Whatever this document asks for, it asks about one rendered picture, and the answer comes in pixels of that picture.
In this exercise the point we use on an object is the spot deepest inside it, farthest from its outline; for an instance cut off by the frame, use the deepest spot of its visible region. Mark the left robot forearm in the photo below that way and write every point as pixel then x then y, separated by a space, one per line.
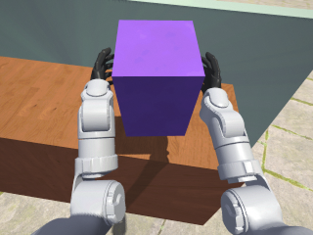
pixel 95 133

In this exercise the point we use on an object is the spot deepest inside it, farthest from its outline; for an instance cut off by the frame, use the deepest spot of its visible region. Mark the pedestal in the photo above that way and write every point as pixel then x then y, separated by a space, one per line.
pixel 168 177

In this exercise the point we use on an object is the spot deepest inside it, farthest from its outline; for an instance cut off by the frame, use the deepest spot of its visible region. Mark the robot right upper arm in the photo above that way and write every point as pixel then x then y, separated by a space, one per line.
pixel 253 210

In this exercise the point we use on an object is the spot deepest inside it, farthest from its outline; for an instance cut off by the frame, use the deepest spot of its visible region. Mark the robot left upper arm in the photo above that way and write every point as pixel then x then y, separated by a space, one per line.
pixel 96 206

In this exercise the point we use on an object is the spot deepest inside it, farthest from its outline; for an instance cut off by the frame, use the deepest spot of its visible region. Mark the right robot forearm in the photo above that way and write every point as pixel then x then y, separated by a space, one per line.
pixel 230 142

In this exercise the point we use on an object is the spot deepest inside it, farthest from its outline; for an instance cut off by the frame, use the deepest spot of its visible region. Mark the left robot hand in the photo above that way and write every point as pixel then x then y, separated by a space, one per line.
pixel 100 66

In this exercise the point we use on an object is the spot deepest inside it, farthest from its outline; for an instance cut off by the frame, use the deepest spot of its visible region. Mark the carton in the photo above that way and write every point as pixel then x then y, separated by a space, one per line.
pixel 157 75

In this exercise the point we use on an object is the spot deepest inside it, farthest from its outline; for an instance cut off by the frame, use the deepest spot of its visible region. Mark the right robot hand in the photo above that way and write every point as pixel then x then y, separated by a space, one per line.
pixel 212 73

